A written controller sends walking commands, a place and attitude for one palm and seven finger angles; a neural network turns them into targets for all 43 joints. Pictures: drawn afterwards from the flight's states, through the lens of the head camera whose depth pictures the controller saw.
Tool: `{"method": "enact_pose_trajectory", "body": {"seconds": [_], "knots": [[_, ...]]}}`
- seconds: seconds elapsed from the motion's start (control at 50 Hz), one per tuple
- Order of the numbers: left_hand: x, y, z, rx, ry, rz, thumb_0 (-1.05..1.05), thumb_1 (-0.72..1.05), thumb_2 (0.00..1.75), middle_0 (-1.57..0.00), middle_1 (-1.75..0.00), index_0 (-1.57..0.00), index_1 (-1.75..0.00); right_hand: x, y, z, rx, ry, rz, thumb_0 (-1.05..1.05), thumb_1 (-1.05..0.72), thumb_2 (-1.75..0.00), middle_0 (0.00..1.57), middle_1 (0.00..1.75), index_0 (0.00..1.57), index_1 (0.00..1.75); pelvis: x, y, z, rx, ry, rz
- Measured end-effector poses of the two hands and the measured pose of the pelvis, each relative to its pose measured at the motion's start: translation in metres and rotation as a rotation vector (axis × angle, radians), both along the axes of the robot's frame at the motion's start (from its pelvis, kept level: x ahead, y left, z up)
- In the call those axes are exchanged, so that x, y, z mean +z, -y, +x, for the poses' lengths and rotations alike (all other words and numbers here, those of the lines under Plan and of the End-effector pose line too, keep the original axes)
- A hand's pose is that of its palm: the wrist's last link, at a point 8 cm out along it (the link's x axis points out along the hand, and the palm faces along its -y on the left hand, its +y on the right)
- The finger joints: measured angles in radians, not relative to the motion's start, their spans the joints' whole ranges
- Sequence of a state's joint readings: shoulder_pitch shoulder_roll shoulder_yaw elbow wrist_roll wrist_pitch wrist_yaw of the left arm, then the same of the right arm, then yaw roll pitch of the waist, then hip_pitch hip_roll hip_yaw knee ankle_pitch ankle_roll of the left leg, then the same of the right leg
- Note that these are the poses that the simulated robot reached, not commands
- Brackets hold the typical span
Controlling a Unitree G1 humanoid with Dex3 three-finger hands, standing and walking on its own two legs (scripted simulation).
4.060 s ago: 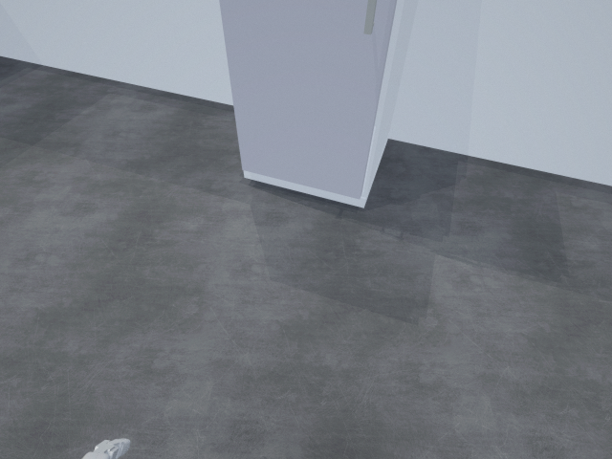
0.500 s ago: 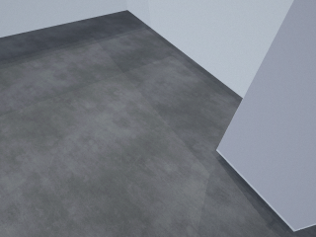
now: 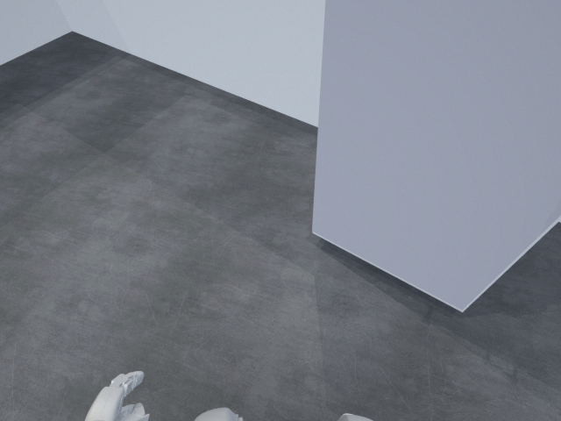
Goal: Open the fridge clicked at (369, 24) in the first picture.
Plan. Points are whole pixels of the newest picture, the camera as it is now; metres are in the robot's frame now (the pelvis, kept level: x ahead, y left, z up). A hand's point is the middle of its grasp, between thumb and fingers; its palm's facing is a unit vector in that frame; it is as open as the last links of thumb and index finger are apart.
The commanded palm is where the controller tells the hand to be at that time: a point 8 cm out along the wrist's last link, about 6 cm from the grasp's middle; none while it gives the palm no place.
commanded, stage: turn to face it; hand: right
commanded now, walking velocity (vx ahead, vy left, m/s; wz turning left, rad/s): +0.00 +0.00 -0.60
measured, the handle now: out of the picture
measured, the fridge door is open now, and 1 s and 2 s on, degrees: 0 0 0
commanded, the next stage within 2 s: take the last steps up to it in 0.84 s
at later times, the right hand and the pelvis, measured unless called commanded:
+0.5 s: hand out of the picture +0.03 -0.17 -0.12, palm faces +0.30 +0.91 -0.30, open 7.4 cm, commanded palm none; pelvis -0.01 +0.05 +0.01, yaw -18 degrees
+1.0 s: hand out of the picture -0.10 -0.20 -0.15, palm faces +0.51 +0.82 -0.25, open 7.4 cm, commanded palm none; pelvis -0.03 +0.01 +0.02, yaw -29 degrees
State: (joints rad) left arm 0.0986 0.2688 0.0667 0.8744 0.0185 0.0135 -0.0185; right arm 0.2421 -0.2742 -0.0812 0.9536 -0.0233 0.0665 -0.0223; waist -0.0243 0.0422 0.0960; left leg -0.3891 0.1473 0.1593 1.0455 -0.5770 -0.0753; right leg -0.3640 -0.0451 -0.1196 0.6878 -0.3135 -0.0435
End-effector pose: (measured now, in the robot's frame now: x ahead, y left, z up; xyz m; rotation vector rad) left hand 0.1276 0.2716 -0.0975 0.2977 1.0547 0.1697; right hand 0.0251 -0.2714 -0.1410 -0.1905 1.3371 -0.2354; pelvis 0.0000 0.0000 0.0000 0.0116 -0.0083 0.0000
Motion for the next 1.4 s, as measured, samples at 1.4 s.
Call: {"method": "enact_pose_trajectory", "body": {"seconds": [1.4], "knots": [[-0.028, 0.06, 0.026, -0.438, -0.342, -0.078, 0.01, 0.91, 0.9, -0.2, -0.3, -0.19, -0.3, 0.032, -0.14, -0.156, -0.606, -0.054, 0.118, 0.01, -0.91, -0.89, 0.2, 0.3, 0.2, 0.3, 0.025, -0.011, 0.027, -0.581, 0.01, -0.026]]}}
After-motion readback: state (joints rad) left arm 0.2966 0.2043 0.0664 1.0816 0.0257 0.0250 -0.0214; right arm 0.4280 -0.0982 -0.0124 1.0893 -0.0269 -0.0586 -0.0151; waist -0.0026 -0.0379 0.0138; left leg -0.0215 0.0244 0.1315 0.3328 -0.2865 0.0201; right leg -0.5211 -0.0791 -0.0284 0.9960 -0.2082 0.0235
